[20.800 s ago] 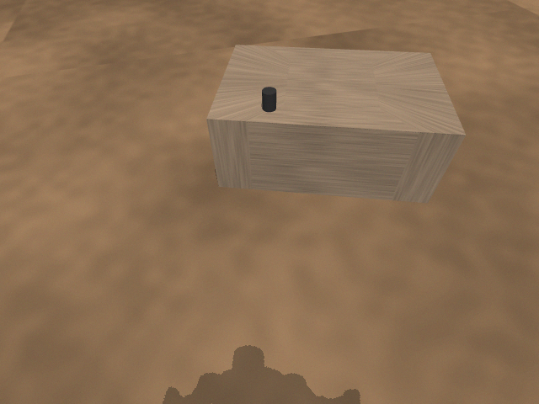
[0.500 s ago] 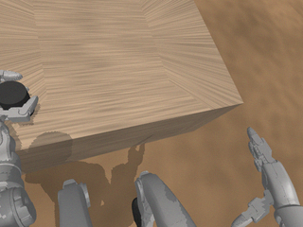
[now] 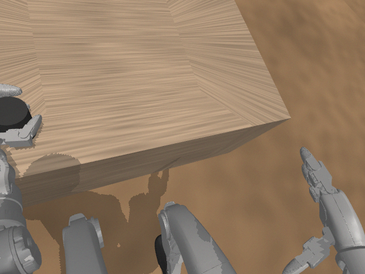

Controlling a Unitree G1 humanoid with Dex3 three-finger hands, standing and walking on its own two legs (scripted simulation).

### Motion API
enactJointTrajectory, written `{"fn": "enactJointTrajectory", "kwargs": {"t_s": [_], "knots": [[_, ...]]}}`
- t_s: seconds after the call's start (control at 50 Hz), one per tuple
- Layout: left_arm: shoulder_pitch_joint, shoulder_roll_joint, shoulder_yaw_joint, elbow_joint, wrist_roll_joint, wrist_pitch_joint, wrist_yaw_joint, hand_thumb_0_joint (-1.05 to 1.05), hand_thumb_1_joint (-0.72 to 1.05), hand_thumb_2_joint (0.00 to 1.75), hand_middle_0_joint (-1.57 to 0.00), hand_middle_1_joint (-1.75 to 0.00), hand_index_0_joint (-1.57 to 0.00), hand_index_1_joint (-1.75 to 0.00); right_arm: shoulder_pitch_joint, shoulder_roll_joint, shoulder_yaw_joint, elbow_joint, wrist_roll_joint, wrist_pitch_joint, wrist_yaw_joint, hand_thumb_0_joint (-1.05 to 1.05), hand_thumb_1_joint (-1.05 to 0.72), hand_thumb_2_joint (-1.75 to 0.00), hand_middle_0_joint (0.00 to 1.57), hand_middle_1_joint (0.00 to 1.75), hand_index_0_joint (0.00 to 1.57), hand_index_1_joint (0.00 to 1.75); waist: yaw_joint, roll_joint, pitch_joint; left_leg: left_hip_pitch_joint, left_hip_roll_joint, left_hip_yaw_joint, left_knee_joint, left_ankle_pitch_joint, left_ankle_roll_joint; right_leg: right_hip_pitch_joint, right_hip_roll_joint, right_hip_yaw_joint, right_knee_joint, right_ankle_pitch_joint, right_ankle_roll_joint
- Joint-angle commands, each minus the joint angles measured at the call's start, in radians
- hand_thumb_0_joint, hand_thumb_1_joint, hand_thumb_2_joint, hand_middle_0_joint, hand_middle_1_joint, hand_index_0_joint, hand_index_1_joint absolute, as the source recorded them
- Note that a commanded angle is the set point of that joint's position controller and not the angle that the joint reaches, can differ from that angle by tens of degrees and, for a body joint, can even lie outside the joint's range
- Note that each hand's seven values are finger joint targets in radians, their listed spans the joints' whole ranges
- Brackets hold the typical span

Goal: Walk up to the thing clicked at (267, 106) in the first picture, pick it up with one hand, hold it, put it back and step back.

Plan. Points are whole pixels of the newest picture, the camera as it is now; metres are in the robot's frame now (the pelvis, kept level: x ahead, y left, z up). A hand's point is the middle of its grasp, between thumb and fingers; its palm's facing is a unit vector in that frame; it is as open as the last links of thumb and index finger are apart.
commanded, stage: lower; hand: left
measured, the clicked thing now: (14, 121) +0.48 +0.24 -0.09
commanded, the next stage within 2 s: loosen in 0.20 s
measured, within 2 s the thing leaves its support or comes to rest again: neither
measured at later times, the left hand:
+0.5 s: hand (16, 118) +0.48 +0.23 -0.08, palm faces +0.25 -0.97 +0.01, open 8.9 cm
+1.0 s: hand (11, 115) +0.49 +0.24 -0.08, palm faces +0.27 -0.96 +0.01, open 16.6 cm
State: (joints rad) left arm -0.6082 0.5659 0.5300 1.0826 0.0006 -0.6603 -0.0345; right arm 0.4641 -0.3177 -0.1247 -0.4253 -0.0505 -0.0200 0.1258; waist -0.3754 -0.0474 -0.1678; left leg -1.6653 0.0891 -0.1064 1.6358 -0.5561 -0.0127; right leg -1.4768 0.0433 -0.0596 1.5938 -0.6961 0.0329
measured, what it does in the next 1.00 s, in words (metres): stands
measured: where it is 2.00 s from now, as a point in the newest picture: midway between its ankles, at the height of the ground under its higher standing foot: outside the picture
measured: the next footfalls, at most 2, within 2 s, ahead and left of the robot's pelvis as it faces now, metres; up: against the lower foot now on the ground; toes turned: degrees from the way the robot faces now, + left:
none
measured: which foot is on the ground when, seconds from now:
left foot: down 0.00-1.00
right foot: down 0.00-1.00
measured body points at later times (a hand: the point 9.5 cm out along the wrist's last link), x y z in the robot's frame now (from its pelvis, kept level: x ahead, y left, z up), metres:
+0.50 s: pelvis -0.01 +0.00 -0.01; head +0.19 +0.10 +0.38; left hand +0.46 +0.28 -0.08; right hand +0.18 -0.24 +0.12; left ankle +0.07 +0.13 -0.53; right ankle +0.03 -0.14 -0.53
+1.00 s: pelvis -0.01 +0.00 -0.01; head +0.19 +0.10 +0.38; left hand +0.47 +0.29 -0.08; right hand +0.18 -0.24 +0.12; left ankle +0.07 +0.13 -0.53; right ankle +0.03 -0.14 -0.53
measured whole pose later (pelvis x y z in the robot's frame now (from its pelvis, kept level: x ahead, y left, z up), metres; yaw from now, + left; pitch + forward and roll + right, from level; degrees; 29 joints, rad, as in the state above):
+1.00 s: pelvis -0.01 +0.00 -0.01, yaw -1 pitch +33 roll -8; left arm -0.62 0.59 0.59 1.05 -0.01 -0.65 -0.04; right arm 0.48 -0.34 -0.13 -0.51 -0.04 -0.01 0.13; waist -0.40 -0.06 -0.16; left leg -1.71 0.09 -0.11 1.68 -0.56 -0.02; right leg -1.52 0.05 -0.06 1.65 -0.70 0.03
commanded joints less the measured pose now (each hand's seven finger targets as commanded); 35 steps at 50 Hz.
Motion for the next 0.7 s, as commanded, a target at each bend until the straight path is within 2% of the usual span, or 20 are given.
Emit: {"fn": "enactJointTrajectory", "kwargs": {"t_s": [0.0,0.02,0.04,0.08,0.1,0.12,0.2,0.28,0.3,0.36,0.42,0.44,0.46,0.48,0.5,0.52,0.54,0.6,0.66,0.68], "knots": [[-0.285,0.187,0.009,-0.182,-0.01,-0.085,0.004,0.0,0.24,1.23,-1.28,-1.39,-1.29,-1.39,0.05,-0.194,-0.173,-0.181,0.012,-0.053,-0.021,0.0,0.52,-0.06,0.05,0.05,0.05,0.05,0.03,0.4,-0.534,0.663,-0.024,-0.002,-0.185,0.241,0.017,0.073,0.033,-0.015,-0.168,0.298,-0.064],[-0.305,0.187,0.007,-0.193,-0.016,-0.09,0.004,0.0,0.25,1.24,-1.26,-1.38,-1.28,-1.38,0.068,-0.198,-0.176,-0.163,0.011,-0.055,-0.022,0.0,0.52,-0.06,0.05,0.05,0.05,0.05,0.018,0.409,-0.53,0.663,-0.025,0.0,-0.179,0.251,0.019,0.076,0.032,-0.013,-0.171,0.312,-0.062],[-0.276,0.207,0.018,-0.191,-0.012,-0.087,0.007,0.0,0.26,1.24,-1.27,-1.38,-1.29,-1.38,0.077,-0.197,-0.171,-0.173,0.012,-0.054,-0.019,0.0,0.52,-0.06,0.05,0.05,0.05,0.05,0.027,0.401,-0.548,0.649,-0.028,0.009,-0.164,0.277,0.024,0.104,0.032,-0.007,-0.171,0.342,-0.059],[-0.29,0.198,0.009,-0.191,-0.003,-0.088,0.006,0.0,0.24,1.23,-1.26,-1.38,-1.28,-1.38,0.074,-0.193,-0.174,-0.181,0.011,-0.055,-0.019,0.0,0.52,-0.06,0.05,0.05,0.05,0.05,0.021,0.408,-0.553,0.665,-0.026,0.004,-0.162,0.293,0.021,0.088,0.034,-0.011,-0.163,0.347,-0.061],[-0.287,0.208,0.012,-0.183,0.002,-0.087,0.007,0.0,0.25,1.24,-1.27,-1.39,-1.29,-1.39,0.073,-0.193,-0.171,-0.17,0.01,-0.052,-0.018,0.0,0.52,-0.06,0.05,0.05,0.05,0.05,0.025,0.411,-0.54,0.65,-0.027,0.004,-0.163,0.279,0.022,0.082,0.032,-0.011,-0.162,0.335,-0.061],[-0.281,0.192,0.0,-0.17,0.004,-0.085,0.005,0.0,0.22,1.22,-1.28,-1.38,-1.29,-1.38,0.076,-0.192,-0.167,-0.18,0.012,-0.053,-0.016,0.0,0.52,-0.06,0.05,0.05,0.05,0.05,0.024,0.397,-0.532,0.649,-0.026,0.004,-0.166,0.255,0.021,0.071,0.034,-0.01,-0.165,0.316,-0.061],[-0.271,0.177,-0.007,-0.143,0.001,-0.08,0.003,0.0,0.21,1.22,-1.26,-1.37,-1.28,-1.37,0.089,-0.202,-0.182,-0.187,0.015,-0.054,-0.016,0.0,0.52,-0.06,0.05,0.05,0.05,0.05,0.002,0.368,-0.517,0.61,-0.026,0.008,-0.149,0.226,0.027,0.068,0.035,-0.006,-0.17,0.304,-0.057],[-0.256,0.165,-0.024,-0.123,0.01,-0.068,0.006,0.0,0.22,1.2,-1.25,-1.36,-1.27,-1.36,0.081,-0.2,-0.186,-0.199,0.023,-0.054,-0.012,0.0,0.53,-0.06,0.05,0.05,0.05,0.05,0.001,0.36,-0.485,0.575,-0.029,0.011,-0.143,0.202,0.028,0.052,0.033,-0.003,-0.168,0.285,-0.056],[-0.261,0.159,-0.032,-0.123,0.009,-0.069,0.005,0.0,0.24,1.14,-1.33,-1.35,-1.35,-1.34,0.083,-0.195,-0.169,-0.196,0.023,-0.056,-0.009,0.0,0.53,-0.05,0.05,0.05,0.05,0.05,0.005,0.355,-0.482,0.572,-0.029,0.008,-0.145,0.196,0.027,0.049,0.034,-0.006,-0.165,0.277,-0.058],[-0.282,0.177,-0.01,-0.148,-0.005,-0.072,0.009,0.0,0.0,0.9,-1.17,-1.12,-1.21,-1.1,0.087,-0.207,-0.185,-0.2,0.029,-0.053,-0.011,0.0,0.52,-0.04,0.05,0.05,0.05,0.05,0.011,0.371,-0.494,0.589,-0.029,0.001,-0.16,0.175,0.021,0.033,0.034,-0.02,-0.152,0.254,-0.062],[-0.281,0.135,-0.016,-0.133,-0.024,-0.075,0.005,0.0,-0.2,0.66,-1.05,-0.97,-1.09,-0.94,0.069,-0.21,-0.188,-0.212,0.032,-0.054,-0.013,0.0,0.52,-0.04,0.05,0.05,0.05,0.05,0.009,0.368,-0.466,0.592,-0.026,-0.013,-0.182,0.12,0.014,0.005,0.031,-0.03,-0.148,0.208,-0.064],[-0.289,0.164,-0.008,-0.156,-0.021,-0.077,0.005,0.0,-0.25,0.58,-1.01,-0.92,-1.05,-0.88,0.063,-0.203,-0.185,-0.214,0.036,-0.058,-0.014,0.0,0.51,-0.04,0.05,0.05,0.05,0.05,0.008,0.377,-0.476,0.592,-0.028,-0.007,-0.171,0.132,0.015,0.012,0.031,-0.024,-0.148,0.223,-0.061],[-0.294,0.14,-0.02,-0.149,-0.021,-0.077,0.003,0.0,-0.33,0.54,-0.93,-0.84,-0.97,-0.81,0.086,-0.217,-0.2,-0.207,0.031,-0.057,-0.016,0.0,0.52,-0.04,0.05,0.05,0.05,0.05,-0.011,0.374,-0.485,0.604,-0.026,-0.006,-0.165,0.149,0.017,0.01,0.032,-0.027,-0.148,0.237,-0.061],[-0.284,0.159,-0.026,-0.158,-0.014,-0.075,0.002,0.0,-0.41,0.46,-0.85,-0.76,-0.89,-0.73,0.089,-0.208,-0.191,-0.201,0.032,-0.057,-0.015,0.0,0.52,-0.04,0.05,0.05,0.05,0.05,0.0,0.392,-0.486,0.593,-0.03,0.003,-0.156,0.174,0.018,0.023,0.032,-0.021,-0.145,0.261,-0.06],[-0.303,0.196,0.006,-0.194,-0.013,-0.078,0.003,0.0,-0.47,0.39,-0.77,-0.69,-0.81,-0.67,0.09,-0.202,-0.181,-0.213,0.032,-0.056,-0.015,0.0,0.52,-0.05,0.05,0.05,0.05,0.05,0.008,0.39,-0.514,0.609,-0.03,0.0,-0.156,0.189,0.019,0.029,0.031,-0.02,-0.144,0.271,-0.06],[-0.305,0.192,-0.011,-0.19,-0.012,-0.075,0.002,0.0,-0.53,0.32,-0.71,-0.62,-0.74,-0.6,0.08,-0.204,-0.185,-0.208,0.033,-0.057,-0.015,0.0,0.51,-0.05,0.05,0.05,0.05,0.05,0.012,0.403,-0.515,0.606,-0.03,0.003,-0.153,0.176,0.018,0.028,0.03,-0.013,-0.144,0.261,-0.059],[-0.303,0.171,-0.011,-0.193,-0.022,-0.074,0.0,0.0,-0.57,0.29,-0.66,-0.58,-0.69,-0.56,0.086,-0.214,-0.199,-0.22,0.033,-0.059,-0.015,0.0,0.52,-0.05,0.05,0.05,0.05,0.05,0.004,0.395,-0.523,0.612,-0.031,0.004,-0.149,0.179,0.02,0.033,0.031,-0.013,-0.149,0.263,-0.058],[-0.321,0.204,0.019,-0.218,-0.023,-0.077,0.006,0.0,-0.61,0.23,-0.57,-0.48,-0.59,-0.46,0.085,-0.204,-0.188,-0.206,0.028,-0.055,-0.017,0.0,0.52,-0.05,0.05,0.05,0.05,0.05,0.01,0.413,-0.541,0.625,-0.031,0.003,-0.146,0.19,0.02,0.033,0.03,-0.015,-0.145,0.27,-0.059],[-0.323,0.216,0.022,-0.231,-0.017,-0.08,0.008,0.0,-0.61,0.18,-0.48,-0.39,-0.5,-0.38,0.078,-0.213,-0.196,-0.202,0.023,-0.052,-0.018,0.0,0.51,-0.05,0.05,0.05,0.05,0.05,0.016,0.438,-0.539,0.636,-0.029,0.0,-0.151,0.2,0.016,0.029,0.03,-0.017,-0.138,0.271,-0.061],[-0.317,0.202,0.015,-0.216,-0.014,-0.08,0.009,0.0,-0.61,0.16,-0.46,-0.36,-0.47,-0.35,0.076,-0.212,-0.196,-0.208,0.023,-0.052,-0.017,0.0,0.51,-0.05,0.05,0.05,0.05,0.05,0.008,0.433,-0.53,0.634,-0.028,-0.003,-0.152,0.192,0.015,0.021,0.03,-0.019,-0.134,0.266,-0.062]]}}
